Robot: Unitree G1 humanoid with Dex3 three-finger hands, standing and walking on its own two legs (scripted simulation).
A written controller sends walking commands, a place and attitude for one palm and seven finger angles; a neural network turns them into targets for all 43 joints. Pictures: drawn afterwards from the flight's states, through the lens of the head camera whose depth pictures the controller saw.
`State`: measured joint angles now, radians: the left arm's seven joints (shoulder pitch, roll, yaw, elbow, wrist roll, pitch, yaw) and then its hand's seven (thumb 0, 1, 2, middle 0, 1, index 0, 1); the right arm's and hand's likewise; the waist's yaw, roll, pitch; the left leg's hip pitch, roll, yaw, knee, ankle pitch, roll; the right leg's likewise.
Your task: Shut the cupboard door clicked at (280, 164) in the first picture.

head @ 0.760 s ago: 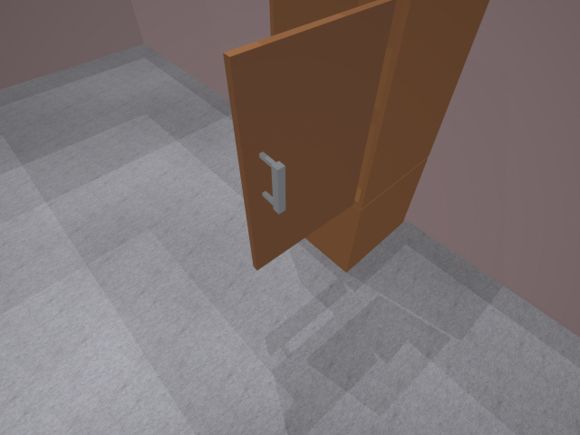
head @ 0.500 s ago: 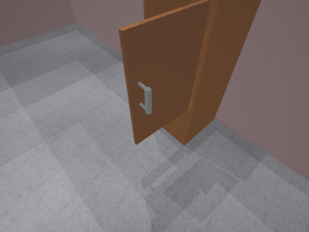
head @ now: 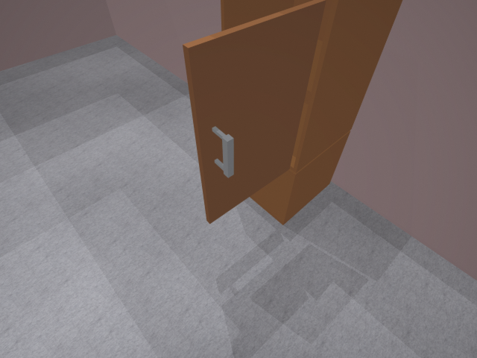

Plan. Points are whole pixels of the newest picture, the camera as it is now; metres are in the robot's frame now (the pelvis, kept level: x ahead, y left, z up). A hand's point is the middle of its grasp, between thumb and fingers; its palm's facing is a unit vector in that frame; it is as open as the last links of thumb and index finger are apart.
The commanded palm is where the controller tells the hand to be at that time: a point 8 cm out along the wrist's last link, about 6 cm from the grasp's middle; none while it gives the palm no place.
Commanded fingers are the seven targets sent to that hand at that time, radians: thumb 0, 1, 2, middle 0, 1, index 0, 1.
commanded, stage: look at it before walking up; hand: left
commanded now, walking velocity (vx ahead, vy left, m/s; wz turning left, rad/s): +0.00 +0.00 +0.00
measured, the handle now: (222, 152) +0.57 +0.07 -0.03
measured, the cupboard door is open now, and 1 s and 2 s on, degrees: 87 87 87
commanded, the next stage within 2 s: walk to a spot facing it in 0.08 s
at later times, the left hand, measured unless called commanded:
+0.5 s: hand out of the picture +0.05 +0.20 -0.19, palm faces -0.11 -0.96 -0.25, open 7.4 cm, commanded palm none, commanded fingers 0.00 0.90 0.90 -0.20 -0.30 -0.20 -0.30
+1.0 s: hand out of the picture +0.09 +0.17 -0.18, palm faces -0.34 -0.91 -0.25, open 7.4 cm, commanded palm none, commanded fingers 0.00 0.90 0.90 -0.20 -0.30 -0.20 -0.30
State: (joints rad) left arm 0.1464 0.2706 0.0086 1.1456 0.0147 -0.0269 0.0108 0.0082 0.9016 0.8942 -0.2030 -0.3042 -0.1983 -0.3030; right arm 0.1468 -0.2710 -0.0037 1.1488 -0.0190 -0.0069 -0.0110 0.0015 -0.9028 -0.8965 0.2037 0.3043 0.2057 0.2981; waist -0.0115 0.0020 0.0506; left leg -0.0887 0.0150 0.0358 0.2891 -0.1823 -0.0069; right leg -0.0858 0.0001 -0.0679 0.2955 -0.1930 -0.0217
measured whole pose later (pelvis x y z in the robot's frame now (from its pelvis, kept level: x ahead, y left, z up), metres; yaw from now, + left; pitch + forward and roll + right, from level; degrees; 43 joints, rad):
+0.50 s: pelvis -0.01 -0.01 -0.02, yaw -8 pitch -1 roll +2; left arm 0.19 0.23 0.05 1.05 0.03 0.06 -0.01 0.01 0.90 0.89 -0.20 -0.30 -0.20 -0.30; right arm 0.17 -0.20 -0.04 1.05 -0.03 0.02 -0.03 0.00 -0.90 -0.90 0.20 0.30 0.21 0.30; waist 0.01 -0.03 0.10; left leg -0.18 0.05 0.17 0.49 -0.29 -0.01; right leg -0.30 0.01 0.02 0.66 -0.36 -0.02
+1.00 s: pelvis -0.02 -0.01 -0.01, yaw -25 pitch +2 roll +2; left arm 0.24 0.23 0.09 0.95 0.03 0.05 0.00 0.01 0.90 0.89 -0.20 -0.30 -0.20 -0.30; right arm 0.05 -0.21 -0.05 0.92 0.00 0.02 -0.04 0.00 -0.90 -0.90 0.20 0.30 0.20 0.30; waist 0.04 -0.05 0.10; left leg -0.30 0.00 -0.03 0.61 -0.37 -0.04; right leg -0.32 0.12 0.22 0.49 -0.19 -0.04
